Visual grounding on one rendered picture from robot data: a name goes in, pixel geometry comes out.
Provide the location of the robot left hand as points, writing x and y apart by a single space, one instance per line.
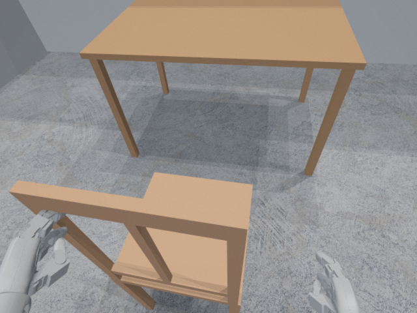
20 261

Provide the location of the left robot forearm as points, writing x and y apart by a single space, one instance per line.
15 302

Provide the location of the robot right hand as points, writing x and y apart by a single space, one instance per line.
340 295

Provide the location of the chair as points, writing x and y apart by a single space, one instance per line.
187 236

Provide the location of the table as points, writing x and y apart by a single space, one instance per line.
272 33

